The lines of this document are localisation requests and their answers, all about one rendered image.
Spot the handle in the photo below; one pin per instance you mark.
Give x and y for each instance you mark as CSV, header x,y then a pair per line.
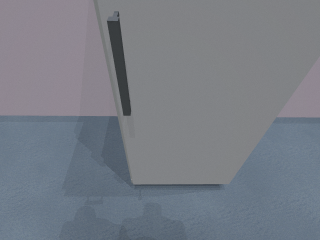
x,y
114,28

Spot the fridge door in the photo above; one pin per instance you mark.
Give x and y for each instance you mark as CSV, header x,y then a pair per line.
x,y
206,79

